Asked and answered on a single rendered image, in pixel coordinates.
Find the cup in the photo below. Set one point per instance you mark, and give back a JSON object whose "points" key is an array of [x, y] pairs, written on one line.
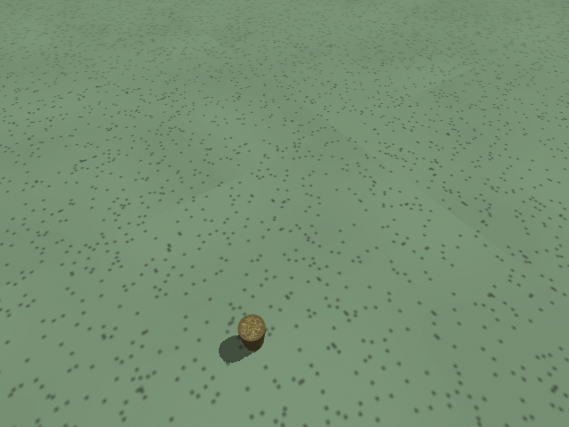
{"points": [[251, 330]]}

